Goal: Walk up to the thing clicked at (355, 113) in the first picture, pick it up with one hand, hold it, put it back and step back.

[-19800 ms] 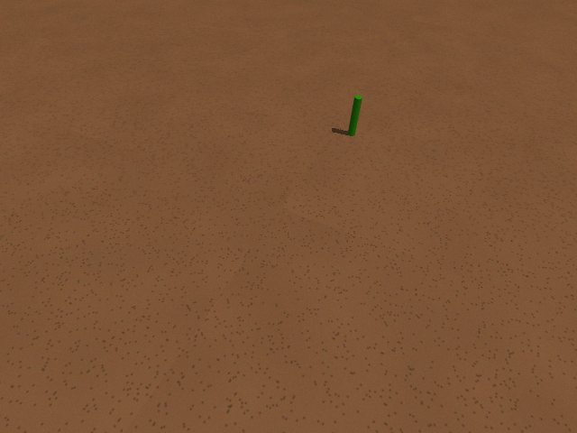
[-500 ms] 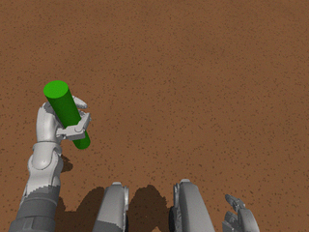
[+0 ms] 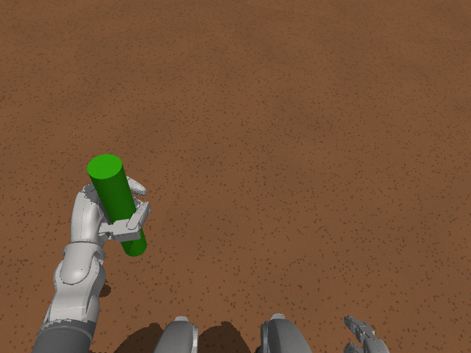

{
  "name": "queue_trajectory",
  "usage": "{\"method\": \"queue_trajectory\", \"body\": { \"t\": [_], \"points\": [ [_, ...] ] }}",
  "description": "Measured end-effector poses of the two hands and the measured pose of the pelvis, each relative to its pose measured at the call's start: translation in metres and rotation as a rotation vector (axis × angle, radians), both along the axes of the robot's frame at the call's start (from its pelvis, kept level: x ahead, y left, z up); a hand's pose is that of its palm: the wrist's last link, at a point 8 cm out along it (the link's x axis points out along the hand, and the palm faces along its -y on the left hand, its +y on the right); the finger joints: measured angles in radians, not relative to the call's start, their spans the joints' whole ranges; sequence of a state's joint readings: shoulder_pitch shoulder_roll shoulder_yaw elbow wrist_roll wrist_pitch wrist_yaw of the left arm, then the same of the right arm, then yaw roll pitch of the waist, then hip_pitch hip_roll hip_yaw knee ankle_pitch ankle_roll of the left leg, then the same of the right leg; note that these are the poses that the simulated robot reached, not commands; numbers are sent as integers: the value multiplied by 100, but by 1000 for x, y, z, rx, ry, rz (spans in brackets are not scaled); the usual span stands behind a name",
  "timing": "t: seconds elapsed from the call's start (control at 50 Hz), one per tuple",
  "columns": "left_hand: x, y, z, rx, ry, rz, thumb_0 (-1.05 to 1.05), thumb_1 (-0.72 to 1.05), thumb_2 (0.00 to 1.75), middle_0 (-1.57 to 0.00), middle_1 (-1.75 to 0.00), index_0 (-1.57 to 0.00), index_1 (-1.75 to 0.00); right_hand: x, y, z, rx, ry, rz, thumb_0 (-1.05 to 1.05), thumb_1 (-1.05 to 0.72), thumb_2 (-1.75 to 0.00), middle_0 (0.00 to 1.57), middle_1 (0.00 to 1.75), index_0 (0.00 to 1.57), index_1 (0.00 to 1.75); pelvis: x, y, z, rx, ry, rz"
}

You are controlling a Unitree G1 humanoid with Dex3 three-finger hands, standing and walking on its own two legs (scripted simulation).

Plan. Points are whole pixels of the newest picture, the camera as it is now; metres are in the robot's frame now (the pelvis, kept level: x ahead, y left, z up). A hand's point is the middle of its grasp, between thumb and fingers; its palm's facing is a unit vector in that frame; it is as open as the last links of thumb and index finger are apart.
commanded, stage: lift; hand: left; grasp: from the side
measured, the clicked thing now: (123, 214) +0.35 +0.19 +0.01
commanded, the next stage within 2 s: hold in 0.62 s
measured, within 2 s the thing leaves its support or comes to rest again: neither
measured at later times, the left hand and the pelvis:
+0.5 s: hand (132, 189) +0.36 +0.16 +0.07, palm faces +0.08 -1.00 -0.02, open 5.7 cm; pelvis +0.02 -0.01 +0.04, yaw +0 degrees
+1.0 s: hand (129, 184) +0.36 +0.16 +0.09, palm faces +0.07 -1.00 -0.02, open 5.7 cm; pelvis +0.03 +0.00 +0.06, yaw +0 degrees
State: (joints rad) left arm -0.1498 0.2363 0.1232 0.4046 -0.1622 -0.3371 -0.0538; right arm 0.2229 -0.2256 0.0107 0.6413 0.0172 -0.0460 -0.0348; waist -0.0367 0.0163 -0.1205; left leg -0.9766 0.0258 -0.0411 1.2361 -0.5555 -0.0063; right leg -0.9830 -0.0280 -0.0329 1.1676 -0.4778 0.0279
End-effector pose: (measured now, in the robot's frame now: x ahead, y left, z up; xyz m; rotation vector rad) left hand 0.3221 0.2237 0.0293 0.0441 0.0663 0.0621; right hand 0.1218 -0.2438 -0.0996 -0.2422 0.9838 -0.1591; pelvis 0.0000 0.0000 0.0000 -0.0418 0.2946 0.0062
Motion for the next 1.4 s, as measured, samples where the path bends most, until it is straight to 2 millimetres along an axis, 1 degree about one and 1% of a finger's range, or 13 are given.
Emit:
{"method": "queue_trajectory", "body": {
  "t": [0.18, 0.32, 0.56, 0.7, 0.86, 1.04, 1.4],
  "points": [
    [6, -5, 25, -10, -20, 17, 2, 14, 112, -101, -112, -98, -111, 9, 6, 16, 20, -8, 6, 1, -90, -90, 20, 30, 21, 30, 10, -2, 18, 6, -39, 1],
    [13, -9, 37, -4, -10, 2, 2, 14, 111, -101, -112, -98, -111, 16, 4, 27, 23, -14, -1, 1, -90, -90, 20, 30, 21, 30, 17, -4, 29, 9, -65, 0],
    [16, -11, 46, -25, -2, 12, 2, 14, 111, -101, -112, -98, -111, 21, -5, 43, 4, -9, -10, 1, -90, -90, 20, 30, 21, 30, 27, -7, 42, 13, -98, 1],
    [16, -9, 55, -22, -15, 8, 2, 14, 111, -101, -112, -98, -111, 23, -6, 49, 0, -13, -13, 1, -90, -90, 20, 30, 21, 30, 30, -6, 48, 14, -118, 0],
    [17, -9, 61, -20, -17, 5, 2, 14, 111, -101, -113, -98, -111, 23, -3, 53, 10, -21, -16, 1, -90, -90, 20, 30, 21, 30, 29, -5, 52, 16, -136, -1],
    [10, -11, 67, -26, -25, 10, 2, 14, 111, -100, -113, -98, -112, 20, -2, 57, 17, -24, -10, 1, -91, -90, 20, 30, 21, 30, 27, -5, 56, 18, -159, -2],
    [2, -15, 82, -21, -41, 15, 2, 14, 111, -100, -113, -97, -112, 17, -3, 65, 21, -50, -10, 1, -91, -90, 20, 30, 21, 30, 21, -7, 63, 21, -200, -1]
  ]
}}
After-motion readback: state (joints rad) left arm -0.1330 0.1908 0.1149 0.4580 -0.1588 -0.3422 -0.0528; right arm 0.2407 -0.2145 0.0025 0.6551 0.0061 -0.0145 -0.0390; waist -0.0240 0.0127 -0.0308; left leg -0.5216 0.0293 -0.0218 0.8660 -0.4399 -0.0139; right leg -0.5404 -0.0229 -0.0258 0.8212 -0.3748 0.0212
